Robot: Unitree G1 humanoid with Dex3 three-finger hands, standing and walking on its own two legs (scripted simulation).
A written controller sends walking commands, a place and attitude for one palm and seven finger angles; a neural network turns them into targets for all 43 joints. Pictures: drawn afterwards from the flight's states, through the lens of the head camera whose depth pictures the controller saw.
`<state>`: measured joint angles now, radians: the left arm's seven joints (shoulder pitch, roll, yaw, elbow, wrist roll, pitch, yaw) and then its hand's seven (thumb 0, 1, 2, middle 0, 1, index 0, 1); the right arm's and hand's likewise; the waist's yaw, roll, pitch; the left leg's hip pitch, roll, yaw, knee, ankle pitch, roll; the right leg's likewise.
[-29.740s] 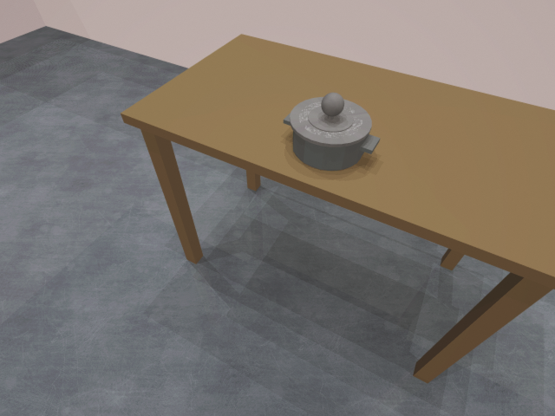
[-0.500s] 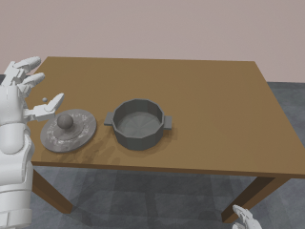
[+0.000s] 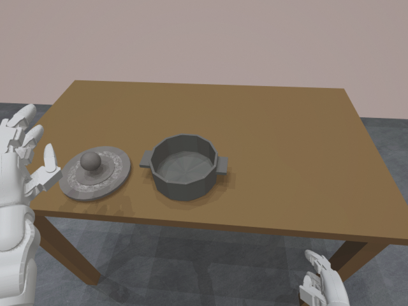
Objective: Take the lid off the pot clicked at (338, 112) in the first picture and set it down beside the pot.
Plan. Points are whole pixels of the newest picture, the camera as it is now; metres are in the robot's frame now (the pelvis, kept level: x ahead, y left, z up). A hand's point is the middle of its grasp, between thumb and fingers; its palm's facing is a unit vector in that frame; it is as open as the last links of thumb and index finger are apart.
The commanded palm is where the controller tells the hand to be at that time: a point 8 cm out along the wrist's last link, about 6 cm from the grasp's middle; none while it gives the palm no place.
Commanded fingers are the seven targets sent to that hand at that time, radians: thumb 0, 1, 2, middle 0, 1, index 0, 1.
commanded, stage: draw the hand back to the body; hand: left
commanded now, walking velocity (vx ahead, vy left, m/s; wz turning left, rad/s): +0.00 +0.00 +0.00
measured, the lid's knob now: (90, 161) +0.43 +0.34 +0.01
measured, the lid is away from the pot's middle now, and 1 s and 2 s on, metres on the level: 0.24 0.24 0.24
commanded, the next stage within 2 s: step back with the hand held close in 0.80 s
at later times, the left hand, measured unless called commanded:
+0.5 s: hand (30, 212) +0.20 +0.27 +0.17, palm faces +0.40 -0.87 -0.29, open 7.4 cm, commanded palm +0.14 +0.31 +0.18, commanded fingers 0.00 0.90 0.90 -0.20 -0.30 -0.20 -0.30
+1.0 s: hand out of the picture +0.16 +0.29 +0.18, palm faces +0.44 -0.82 -0.37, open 7.4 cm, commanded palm +0.10 +0.32 +0.18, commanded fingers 0.00 0.90 0.90 -0.20 -0.30 -0.20 -0.30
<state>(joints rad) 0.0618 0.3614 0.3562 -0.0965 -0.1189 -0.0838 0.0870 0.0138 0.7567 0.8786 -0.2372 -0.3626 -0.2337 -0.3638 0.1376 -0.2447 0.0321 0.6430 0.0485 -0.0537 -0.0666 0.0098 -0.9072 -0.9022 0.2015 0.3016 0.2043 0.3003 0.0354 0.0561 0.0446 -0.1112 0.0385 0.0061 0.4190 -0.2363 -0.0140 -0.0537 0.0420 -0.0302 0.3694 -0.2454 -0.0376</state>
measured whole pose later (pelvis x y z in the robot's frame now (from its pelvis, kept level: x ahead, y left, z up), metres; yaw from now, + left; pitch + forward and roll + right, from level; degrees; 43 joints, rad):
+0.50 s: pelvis -0.01 +0.03 +0.00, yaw +0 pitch -6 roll -1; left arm 0.38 0.32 0.30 -0.39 -0.10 -0.11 0.09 0.02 0.89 0.89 -0.21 -0.30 -0.20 -0.30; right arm 0.16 -0.23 0.03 0.65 0.02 -0.09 -0.06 0.01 -0.91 -0.90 0.20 0.30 0.20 0.30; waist 0.05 0.04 0.03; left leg -0.10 0.01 0.02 0.43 -0.23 0.02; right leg -0.04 0.01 -0.02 0.36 -0.22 0.00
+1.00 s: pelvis -0.02 +0.04 +0.00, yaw +0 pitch -5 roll -2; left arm 0.48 0.37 0.36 -0.52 -0.07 -0.15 0.10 0.02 0.89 0.89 -0.21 -0.30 -0.21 -0.30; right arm 0.16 -0.20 0.05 0.61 0.01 -0.09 -0.05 0.01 -0.90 -0.90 0.20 0.30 0.21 0.30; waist 0.06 0.03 0.03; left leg -0.17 0.00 0.01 0.48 -0.23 0.04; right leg -0.08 0.01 -0.03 0.37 -0.21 0.02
